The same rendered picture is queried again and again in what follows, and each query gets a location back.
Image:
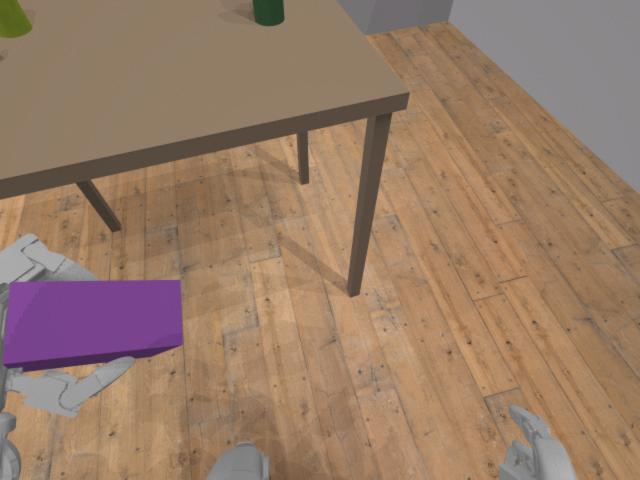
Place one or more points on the robot left hand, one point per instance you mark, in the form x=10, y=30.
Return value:
x=29, y=260

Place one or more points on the robot right hand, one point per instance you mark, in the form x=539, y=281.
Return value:
x=546, y=460

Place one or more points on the left robot forearm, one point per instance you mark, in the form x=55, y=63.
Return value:
x=10, y=460

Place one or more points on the table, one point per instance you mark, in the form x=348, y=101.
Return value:
x=101, y=87

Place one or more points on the robot left thigh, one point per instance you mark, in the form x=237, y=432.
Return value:
x=241, y=463

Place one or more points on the sponge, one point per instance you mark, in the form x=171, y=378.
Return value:
x=56, y=324

